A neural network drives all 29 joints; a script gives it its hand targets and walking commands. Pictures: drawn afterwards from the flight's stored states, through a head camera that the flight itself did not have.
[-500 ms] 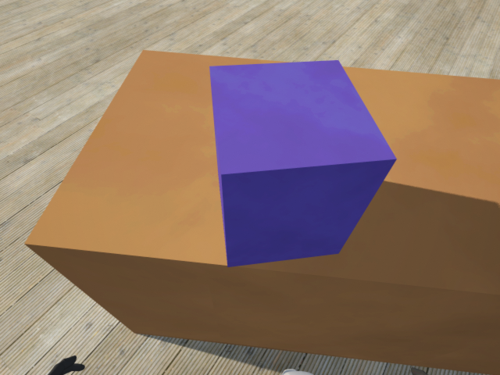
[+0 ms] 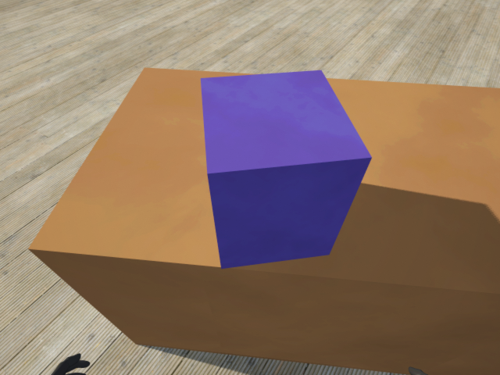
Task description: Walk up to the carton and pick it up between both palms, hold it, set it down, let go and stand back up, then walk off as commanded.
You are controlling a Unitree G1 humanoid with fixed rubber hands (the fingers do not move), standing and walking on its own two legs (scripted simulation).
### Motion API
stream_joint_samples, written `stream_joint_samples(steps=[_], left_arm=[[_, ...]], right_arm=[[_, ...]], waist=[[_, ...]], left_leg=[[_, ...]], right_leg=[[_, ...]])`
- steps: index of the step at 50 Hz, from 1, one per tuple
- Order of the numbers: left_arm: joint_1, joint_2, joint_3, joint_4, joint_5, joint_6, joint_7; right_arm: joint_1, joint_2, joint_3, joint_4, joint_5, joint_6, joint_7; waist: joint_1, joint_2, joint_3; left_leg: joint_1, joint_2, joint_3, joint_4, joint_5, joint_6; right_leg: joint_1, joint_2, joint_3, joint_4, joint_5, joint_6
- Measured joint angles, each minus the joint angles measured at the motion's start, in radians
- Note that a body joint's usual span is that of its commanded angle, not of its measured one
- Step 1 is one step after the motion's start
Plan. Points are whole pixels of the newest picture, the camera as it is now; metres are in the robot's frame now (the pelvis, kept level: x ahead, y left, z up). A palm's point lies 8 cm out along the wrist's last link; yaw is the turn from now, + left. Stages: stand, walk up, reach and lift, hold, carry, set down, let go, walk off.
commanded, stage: walk up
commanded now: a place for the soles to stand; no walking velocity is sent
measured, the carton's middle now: (269, 172) +0.43 -0.03 +0.09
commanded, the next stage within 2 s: reach and lift in 0.72 s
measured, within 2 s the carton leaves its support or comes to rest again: neither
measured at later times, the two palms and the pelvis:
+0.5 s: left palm out of the picture +0.11 +0.31 -0.08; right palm out of the picture +0.10 -0.29 -0.11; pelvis +0.00 +0.00 +0.00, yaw +0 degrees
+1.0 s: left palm (92, 368) +0.17 +0.25 -0.08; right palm out of the picture +0.14 -0.29 -0.09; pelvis +0.00 +0.00 +0.00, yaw +0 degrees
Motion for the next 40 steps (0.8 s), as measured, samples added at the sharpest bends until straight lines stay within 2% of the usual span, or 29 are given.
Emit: stream_joint_samples(steps=[38,40], left_arm=[[0.000,0.000,0.000,0.000,0.000,-0.001,-0.003],[-0.027,-0.008,0.000,0.004,0.000,0.097,-0.003]], right_arm=[[-0.002,0.000,0.000,0.003,0.000,-0.002,0.006],[-0.026,0.002,-0.012,0.072,-0.010,-0.091,0.022]], waist=[[0.000,-0.004,-0.020],[0.000,-0.004,-0.019]], left_leg=[[0.000,0.000,0.000,0.000,-0.011,0.001],[0.000,0.001,0.000,0.000,-0.011,-0.003]], right_leg=[[0.007,0.000,0.000,-0.015,0.005,0.006],[0.006,-0.001,0.000,-0.014,0.005,0.006]])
